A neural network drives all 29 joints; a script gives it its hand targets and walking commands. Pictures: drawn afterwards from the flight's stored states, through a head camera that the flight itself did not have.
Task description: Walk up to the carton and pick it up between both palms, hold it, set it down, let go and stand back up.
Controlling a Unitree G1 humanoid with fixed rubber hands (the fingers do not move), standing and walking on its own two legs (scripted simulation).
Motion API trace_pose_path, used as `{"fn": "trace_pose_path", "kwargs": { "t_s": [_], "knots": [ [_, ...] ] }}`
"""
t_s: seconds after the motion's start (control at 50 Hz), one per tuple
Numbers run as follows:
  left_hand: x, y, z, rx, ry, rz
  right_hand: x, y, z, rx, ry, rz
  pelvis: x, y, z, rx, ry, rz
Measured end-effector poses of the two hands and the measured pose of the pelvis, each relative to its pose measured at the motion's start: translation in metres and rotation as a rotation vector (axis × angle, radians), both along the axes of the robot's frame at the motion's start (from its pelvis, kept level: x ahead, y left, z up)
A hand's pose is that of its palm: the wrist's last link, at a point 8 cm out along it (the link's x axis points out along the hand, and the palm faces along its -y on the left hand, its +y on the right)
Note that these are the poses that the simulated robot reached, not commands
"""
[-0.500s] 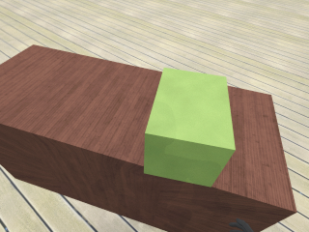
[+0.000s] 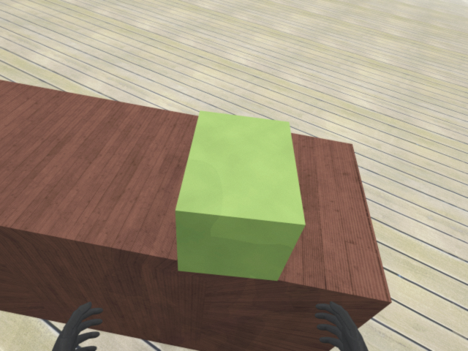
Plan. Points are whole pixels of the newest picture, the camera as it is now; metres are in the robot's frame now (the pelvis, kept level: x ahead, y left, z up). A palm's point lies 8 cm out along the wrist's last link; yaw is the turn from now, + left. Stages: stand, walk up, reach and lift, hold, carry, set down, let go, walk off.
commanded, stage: reach and lift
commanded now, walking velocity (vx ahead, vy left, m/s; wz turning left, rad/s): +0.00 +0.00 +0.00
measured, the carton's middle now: (236, 191) +0.47 +0.02 +0.00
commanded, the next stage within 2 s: none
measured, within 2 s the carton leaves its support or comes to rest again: neither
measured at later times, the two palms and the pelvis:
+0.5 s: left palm (81, 317) +0.20 +0.26 -0.05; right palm (349, 329) +0.21 -0.19 -0.03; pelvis +0.03 +0.01 +0.00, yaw +0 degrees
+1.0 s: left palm (94, 295) +0.22 +0.24 -0.01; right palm (345, 319) +0.22 -0.17 -0.01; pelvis +0.02 +0.02 +0.00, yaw -1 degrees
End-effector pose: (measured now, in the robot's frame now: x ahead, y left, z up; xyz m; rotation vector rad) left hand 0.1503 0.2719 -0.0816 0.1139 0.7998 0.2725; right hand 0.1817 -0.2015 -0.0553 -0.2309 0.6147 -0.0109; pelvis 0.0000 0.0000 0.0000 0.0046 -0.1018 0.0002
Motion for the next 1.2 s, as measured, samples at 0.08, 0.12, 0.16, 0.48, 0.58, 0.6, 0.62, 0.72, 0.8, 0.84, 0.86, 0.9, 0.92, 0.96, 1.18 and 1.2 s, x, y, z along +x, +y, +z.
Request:
{"fn": "trace_pose_path", "kwargs": {
  "t_s": [0.08,0.12,0.16,0.48,0.58,0.6,0.62,0.72,0.8,0.84,0.86,0.9,0.92,0.96,1.18,1.2],
  "knots": [
    [0.0,0.002,0.009,0.004,-0.034,-0.01,0.015,0.015,0.001,0.042,-0.036,0.0,0.006,0.0,0.002,0.0,0.003,0.008],
    [0.001,0.002,0.013,0.005,-0.052,-0.02,0.02,0.02,0.002,0.059,-0.051,-0.008,0.009,0.001,0.002,-0.001,0.005,0.011],
    [0.004,0.002,0.017,0.004,-0.071,-0.032,0.023,0.023,0.002,0.071,-0.065,-0.019,0.012,0.002,0.003,-0.003,0.006,0.013],
    [0.045,-0.014,0.035,-0.038,-0.273,-0.12,0.027,0.01,0.02,0.093,-0.188,-0.102,0.032,0.01,0.005,-0.012,0.006,-0.006],
    [0.052,-0.019,0.04,-0.048,-0.332,-0.135,0.028,0.014,0.027,0.113,-0.231,-0.117,0.035,0.013,0.004,-0.016,-0.002,-0.011],
    [0.053,-0.02,0.041,-0.049,-0.344,-0.138,0.029,0.015,0.029,0.117,-0.241,-0.119,0.035,0.014,0.004,-0.016,-0.004,-0.012],
    [0.053,-0.02,0.043,-0.05,-0.355,-0.14,0.029,0.016,0.03,0.122,-0.25,-0.122,0.036,0.014,0.004,-0.017,-0.005,-0.012],
    [0.055,-0.022,0.05,-0.054,-0.408,-0.152,0.03,0.021,0.036,0.146,-0.292,-0.135,0.035,0.018,0.004,-0.02,-0.014,-0.014],
    [0.056,-0.024,0.057,-0.057,-0.452,-0.161,0.03,0.025,0.04,0.164,-0.323,-0.145,0.032,0.02,0.004,-0.021,-0.018,-0.016],
    [0.057,-0.026,0.061,-0.059,-0.474,-0.165,0.029,0.026,0.042,0.171,-0.337,-0.15,0.031,0.021,0.004,-0.021,-0.019,-0.017],
    [0.057,-0.026,0.062,-0.06,-0.485,-0.167,0.029,0.027,0.043,0.174,-0.344,-0.152,0.03,0.022,0.004,-0.021,-0.019,-0.018],
    [0.059,-0.028,0.065,-0.063,-0.504,-0.171,0.03,0.027,0.045,0.18,-0.355,-0.156,0.027,0.023,0.004,-0.02,-0.018,-0.02],
    [0.061,-0.029,0.066,-0.065,-0.512,-0.173,0.03,0.028,0.045,0.182,-0.358,-0.157,0.026,0.023,0.004,-0.02,-0.017,-0.021],
    [0.065,-0.031,0.067,-0.07,-0.524,-0.175,0.032,0.027,0.047,0.184,-0.361,-0.16,0.024,0.024,0.003,-0.018,-0.014,-0.024],
    [0.105,-0.045,0.082,-0.096,-0.549,-0.178,0.061,0.022,0.064,0.181,-0.359,-0.152,0.016,0.023,0.004,-0.008,0.01,-0.039],
    [0.109,-0.046,0.085,-0.097,-0.55,-0.179,0.064,0.022,0.067,0.182,-0.359,-0.152,0.016,0.022,0.004,-0.007,0.012,-0.04]
  ]
}}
